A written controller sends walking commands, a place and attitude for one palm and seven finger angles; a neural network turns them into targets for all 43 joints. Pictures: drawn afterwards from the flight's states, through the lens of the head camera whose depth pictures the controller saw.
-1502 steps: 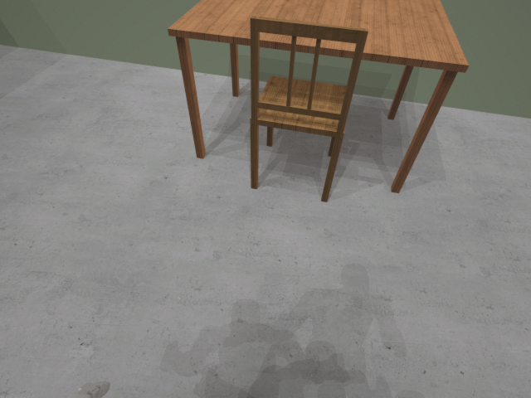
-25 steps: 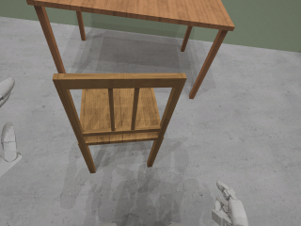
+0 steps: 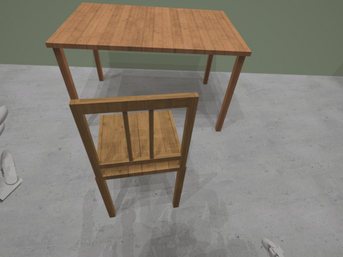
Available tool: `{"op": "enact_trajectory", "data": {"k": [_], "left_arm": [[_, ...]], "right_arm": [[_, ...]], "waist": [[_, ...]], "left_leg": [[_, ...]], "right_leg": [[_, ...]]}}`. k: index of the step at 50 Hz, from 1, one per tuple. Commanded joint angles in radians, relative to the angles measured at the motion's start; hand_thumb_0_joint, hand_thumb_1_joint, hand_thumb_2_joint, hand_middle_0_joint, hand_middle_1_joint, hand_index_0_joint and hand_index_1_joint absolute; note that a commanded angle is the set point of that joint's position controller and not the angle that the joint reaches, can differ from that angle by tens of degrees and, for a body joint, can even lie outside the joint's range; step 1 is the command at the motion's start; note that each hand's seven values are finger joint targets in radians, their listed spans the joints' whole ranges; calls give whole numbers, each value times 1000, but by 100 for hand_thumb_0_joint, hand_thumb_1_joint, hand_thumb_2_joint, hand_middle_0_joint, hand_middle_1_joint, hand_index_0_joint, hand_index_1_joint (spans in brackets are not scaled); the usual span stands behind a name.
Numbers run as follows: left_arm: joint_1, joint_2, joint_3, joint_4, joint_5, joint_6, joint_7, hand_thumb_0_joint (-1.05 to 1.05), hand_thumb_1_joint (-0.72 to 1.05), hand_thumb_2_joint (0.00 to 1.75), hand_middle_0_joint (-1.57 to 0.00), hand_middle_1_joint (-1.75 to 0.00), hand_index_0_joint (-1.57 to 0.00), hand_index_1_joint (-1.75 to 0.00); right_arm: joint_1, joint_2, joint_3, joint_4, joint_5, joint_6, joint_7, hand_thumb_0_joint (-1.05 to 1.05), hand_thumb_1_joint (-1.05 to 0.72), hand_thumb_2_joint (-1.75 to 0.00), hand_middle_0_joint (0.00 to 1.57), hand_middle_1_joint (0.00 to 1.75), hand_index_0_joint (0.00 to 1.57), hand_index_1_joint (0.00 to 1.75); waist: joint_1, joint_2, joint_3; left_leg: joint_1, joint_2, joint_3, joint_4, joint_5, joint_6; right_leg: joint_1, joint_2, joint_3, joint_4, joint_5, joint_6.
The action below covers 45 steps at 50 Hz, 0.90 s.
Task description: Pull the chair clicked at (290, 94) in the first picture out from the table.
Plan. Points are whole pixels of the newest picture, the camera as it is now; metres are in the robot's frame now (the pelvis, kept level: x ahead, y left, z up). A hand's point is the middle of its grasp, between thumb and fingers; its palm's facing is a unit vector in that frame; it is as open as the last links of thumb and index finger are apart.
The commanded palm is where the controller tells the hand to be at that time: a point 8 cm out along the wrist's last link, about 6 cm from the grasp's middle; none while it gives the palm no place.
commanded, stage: stop stepping back and stand still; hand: left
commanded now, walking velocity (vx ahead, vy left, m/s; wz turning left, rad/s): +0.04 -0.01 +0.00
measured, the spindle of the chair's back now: (128, 137) +0.55 +0.16 -0.11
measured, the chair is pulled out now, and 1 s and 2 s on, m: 0.52 0.52 0.52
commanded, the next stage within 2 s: let the arm hang, fingers relaxed in 0.08 s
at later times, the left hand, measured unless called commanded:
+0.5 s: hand out of the picture +0.07 +0.15 -0.16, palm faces +0.10 -0.99 -0.14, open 6.8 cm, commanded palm none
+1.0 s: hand out of the picture -0.02 +0.13 -0.17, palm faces +0.04 -0.98 -0.19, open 7.4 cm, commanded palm none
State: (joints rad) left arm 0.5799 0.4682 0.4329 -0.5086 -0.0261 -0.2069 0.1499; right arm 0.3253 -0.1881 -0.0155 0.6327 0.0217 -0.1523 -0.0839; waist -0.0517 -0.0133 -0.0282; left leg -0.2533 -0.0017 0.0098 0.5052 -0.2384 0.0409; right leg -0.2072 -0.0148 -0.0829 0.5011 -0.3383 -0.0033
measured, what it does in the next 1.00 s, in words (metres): stands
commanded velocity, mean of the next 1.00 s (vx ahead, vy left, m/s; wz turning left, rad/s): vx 0.00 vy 0.00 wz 0.00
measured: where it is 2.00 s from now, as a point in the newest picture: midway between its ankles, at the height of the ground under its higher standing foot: outside the picture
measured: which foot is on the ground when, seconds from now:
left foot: down 0.00-1.00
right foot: down 0.00-1.00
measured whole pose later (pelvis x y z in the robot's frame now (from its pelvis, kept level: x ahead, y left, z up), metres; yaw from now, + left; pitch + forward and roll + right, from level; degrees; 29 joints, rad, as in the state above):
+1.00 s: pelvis -0.01 -0.03 +0.00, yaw +2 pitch -2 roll +0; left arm 0.32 0.14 -0.03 1.07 0.00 0.01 0.03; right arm 0.34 -0.13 0.01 1.08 -0.01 0.01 -0.02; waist 0.00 0.04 0.07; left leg -0.23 0.01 -0.02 0.46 -0.20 -0.01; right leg -0.17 0.00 -0.09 0.44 -0.24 -0.03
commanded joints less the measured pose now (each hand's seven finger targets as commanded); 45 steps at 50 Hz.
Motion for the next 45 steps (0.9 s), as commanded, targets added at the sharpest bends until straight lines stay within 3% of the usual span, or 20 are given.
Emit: {"op": "enact_trajectory", "data": {"k": [1,2,3,4,8,9,10,11,13,16,17,18,21,23,25,27,29,32,37,45], "left_arm": [[37,127,121,-84,-25,-64,1,0,90,90,-20,-30,-20,-30],[6,135,130,-80,-33,-66,0,0,90,90,-20,-30,-20,-30],[-16,116,108,-65,-30,-67,-4,0,90,90,-20,-30,-20,-30],[-9,88,86,-67,-28,-59,-3,0,90,90,-20,-30,-20,-30],[-67,123,87,-139,-22,-60,3,0,90,90,-20,-30,-20,-30],[-110,-161,-299,592,90,125,-123,0,90,90,-20,-30,-20,-30],[-89,-218,-310,628,67,197,-136,0,90,90,-20,-30,-20,-30],[-84,-217,-321,629,64,215,-137,0,90,90,-20,-30,-20,-30],[-141,-212,-343,722,63,208,-134,0,90,90,-20,-30,-20,-30],[-215,-158,-355,895,62,198,-126,0,90,90,-20,-30,-20,-30],[-237,-154,-364,950,57,202,-125,0,90,90,-20,-30,-20,-30],[-255,-150,-376,1006,54,206,-125,0,90,90,-20,-30,-20,-30],[-237,-143,-400,1168,44,208,-122,0,90,90,-20,-30,-20,-30],[-225,-136,-411,1257,41,205,-122,0,90,90,-20,-30,-20,-30],[-209,-174,-395,1292,45,206,-118,0,90,90,-20,-30,-20,-30],[-220,-171,-408,1340,40,205,-121,0,90,90,-20,-30,-20,-30],[-235,-176,-415,1374,38,204,-123,0,90,90,-20,-30,-20,-30],[-240,-182,-423,1422,34,204,-125,0,90,90,-20,-30,-20,-30],[-221,-189,-433,1487,30,202,-122,0,90,90,-20,-30,-20,-30],[-193,-205,-439,1539,27,203,-115,0,90,90,-20,-30,-20,-30]], "right_arm": [[-133,-138,-39,-126,-3,-52,9,0,-90,-90,20,30,20,30],[-134,-140,-39,-121,-6,-56,9,0,-90,-90,20,30,20,30],[-139,-141,-39,-110,-7,-62,8,0,-90,-90,20,30,20,30],[-132,-147,-48,-106,2,-55,8,0,-90,-90,20,30,20,30],[-173,-136,-36,-111,2,-57,0,0,-90,-90,20,30,20,30],[-135,-226,-57,86,-26,-26,89,0,-90,-90,20,30,20,30],[-91,-128,-44,83,-19,44,85,0,-90,-90,20,30,20,30],[-92,-139,-40,67,-19,63,81,0,-90,-90,20,30,20,30],[-98,-127,-29,65,-37,80,81,0,-90,-90,20,30,20,30],[-85,-135,-26,89,-41,109,81,0,-90,-90,20,30,20,30],[-86,-139,-25,108,-40,118,79,0,-90,-90,20,30,20,30],[-92,-139,-21,124,-41,122,79,0,-90,-90,20,30,20,30],[-111,-130,-6,183,-41,126,77,0,-90,-90,20,30,20,30],[-97,-114,-1,215,-34,135,73,0,-90,-90,20,30,20,30],[-68,-89,-7,233,-42,140,70,0,-90,-90,20,30,20,30],[-44,-87,-6,258,-40,144,70,0,-90,-90,20,30,20,30],[-17,-92,-11,277,-37,150,68,0,-90,-90,20,30,20,30],[15,-93,-11,309,-36,150,66,0,-90,-90,20,30,20,30],[58,-80,-3,363,-33,149,62,0,-90,-90,20,30,20,30],[95,-49,6,421,-33,149,57,0,-90,-90,20,30,20,30]], "waist": [[25,-64,16],[14,-42,12],[18,20,11],[17,8,13],[31,77,-17],[-3,83,38],[33,50,-55],[37,64,-52],[48,-52,-86],[37,-207,-99],[35,-200,-91],[37,-135,-62],[54,159,-3],[54,165,48],[53,220,19],[52,201,10],[48,83,38],[45,17,61],[44,-17,75],[48,12,122]], "left_leg": [[-103,78,-117,-60,-116,9],[-57,71,-104,-68,-93,4],[-47,84,-125,-118,-150,2],[-29,98,-145,-144,-135,8],[4,129,-160,-206,2,15],[-68,115,-164,-8,413,31],[0,100,-125,-19,553,16],[30,111,-128,-21,569,14],[25,125,-179,-10,477,34],[34,64,-139,20,370,15],[55,63,-134,8,338,11],[62,68,-142,-19,331,12],[41,76,-144,-92,282,12],[23,70,-138,-103,189,9],[18,70,-142,-114,103,9],[12,73,-142,-126,56,7],[-2,81,-147,-131,31,11],[4,81,-144,-135,14,10],[23,78,-127,-127,49,11],[11,76,-115,-128,48,11]], "right_leg": [[79,-110,176,-218,134,-54],[30,-130,184,-204,150,-61],[-4,-110,160,-195,54,-45],[-14,-72,157,-172,27,-38],[60,-56,122,-131,181,-10],[-88,-88,52,90,445,-14],[-45,-70,60,47,375,-11],[-56,-66,48,38,314,-10],[-31,-60,67,9,260,-20],[37,-133,135,-21,427,-72],[27,-135,134,-34,399,-77],[10,-121,123,-42,358,-72],[24,-89,122,-77,220,-42],[22,-86,118,-121,193,-44],[41,-89,109,-134,165,-53],[55,-87,104,-141,144,-55],[48,-87,96,-158,130,-56],[21,-90,100,-172,92,-60],[6,-98,108,-182,88,-65],[-22,-95,113,-187,61,-70]]}}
